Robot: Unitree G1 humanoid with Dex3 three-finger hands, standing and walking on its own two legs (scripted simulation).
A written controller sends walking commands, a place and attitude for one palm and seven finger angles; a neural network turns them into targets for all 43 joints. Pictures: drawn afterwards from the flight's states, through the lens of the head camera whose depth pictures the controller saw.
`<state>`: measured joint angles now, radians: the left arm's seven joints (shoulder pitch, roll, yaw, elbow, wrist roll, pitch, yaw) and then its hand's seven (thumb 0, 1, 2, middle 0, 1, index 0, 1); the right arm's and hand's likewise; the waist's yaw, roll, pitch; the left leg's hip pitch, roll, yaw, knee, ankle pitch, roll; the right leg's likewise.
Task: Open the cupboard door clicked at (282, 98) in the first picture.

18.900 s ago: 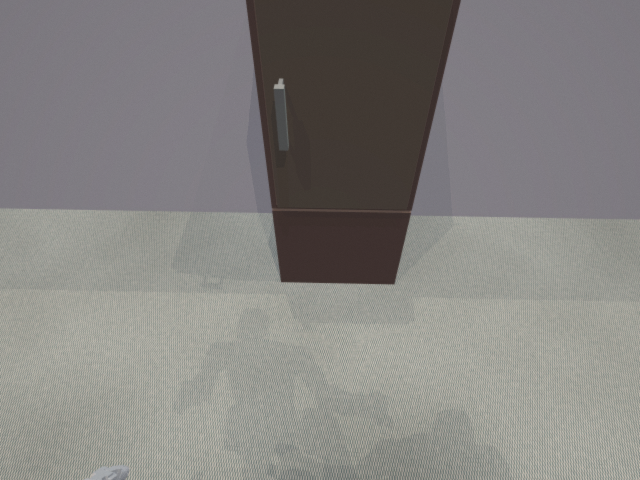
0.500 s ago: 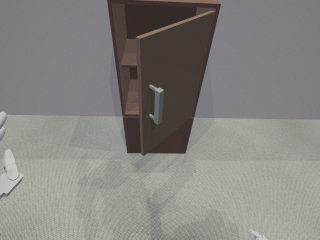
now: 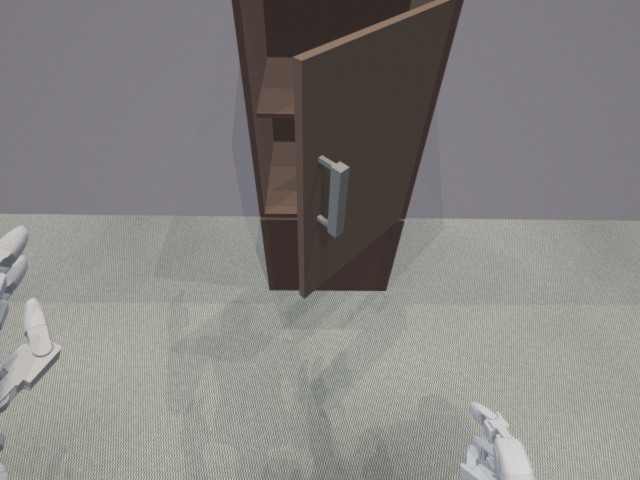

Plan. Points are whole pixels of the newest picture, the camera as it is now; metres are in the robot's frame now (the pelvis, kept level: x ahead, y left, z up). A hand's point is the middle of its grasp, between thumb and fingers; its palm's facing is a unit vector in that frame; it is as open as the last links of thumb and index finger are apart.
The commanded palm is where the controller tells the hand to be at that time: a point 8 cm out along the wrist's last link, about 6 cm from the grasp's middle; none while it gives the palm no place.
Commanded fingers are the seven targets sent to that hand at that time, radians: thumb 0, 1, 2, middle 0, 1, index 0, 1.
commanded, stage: let the arm hang, fingers relaxed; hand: left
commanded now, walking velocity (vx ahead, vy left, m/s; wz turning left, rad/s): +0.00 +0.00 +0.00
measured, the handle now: (329, 197) +0.60 +0.03 -0.02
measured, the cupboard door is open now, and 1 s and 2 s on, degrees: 45 45 45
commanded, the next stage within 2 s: look to check the result in 1.12 s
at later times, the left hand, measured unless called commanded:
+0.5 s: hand out of the picture -0.03 +0.18 -0.17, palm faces +0.02 -0.98 -0.20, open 7.2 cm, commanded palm none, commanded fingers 0.00 0.90 0.90 -0.20 -0.30 -0.20 -0.30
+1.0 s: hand out of the picture +0.06 +0.18 -0.16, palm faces +0.03 -0.97 -0.24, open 7.4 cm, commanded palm none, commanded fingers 0.00 0.90 0.90 -0.20 -0.30 -0.20 -0.30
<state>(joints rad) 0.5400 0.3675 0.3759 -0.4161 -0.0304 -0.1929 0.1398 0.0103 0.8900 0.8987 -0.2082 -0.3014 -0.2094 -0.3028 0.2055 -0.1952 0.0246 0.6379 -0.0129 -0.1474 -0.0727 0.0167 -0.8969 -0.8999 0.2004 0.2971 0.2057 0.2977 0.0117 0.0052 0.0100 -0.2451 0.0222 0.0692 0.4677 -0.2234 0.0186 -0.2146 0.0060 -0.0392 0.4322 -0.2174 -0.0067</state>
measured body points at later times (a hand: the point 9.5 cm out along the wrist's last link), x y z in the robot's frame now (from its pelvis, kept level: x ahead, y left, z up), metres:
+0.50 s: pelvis -0.01 -0.01 +0.00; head +0.03 +0.00 +0.45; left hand -0.03 +0.24 -0.16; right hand +0.00 -0.27 -0.15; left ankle +0.02 +0.10 -0.74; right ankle +0.01 -0.11 -0.74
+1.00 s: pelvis +0.01 -0.01 +0.00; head +0.02 -0.02 +0.45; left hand +0.06 +0.23 -0.14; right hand +0.04 -0.24 -0.16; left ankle +0.02 +0.10 -0.74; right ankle +0.01 -0.11 -0.74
